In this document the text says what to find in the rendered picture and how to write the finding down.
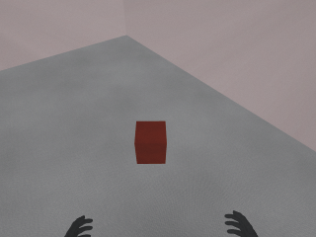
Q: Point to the carton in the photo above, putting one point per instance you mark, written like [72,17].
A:
[150,142]

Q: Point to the right robot hand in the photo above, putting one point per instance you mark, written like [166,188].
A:
[246,229]

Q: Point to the left robot hand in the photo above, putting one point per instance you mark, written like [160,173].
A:
[74,229]

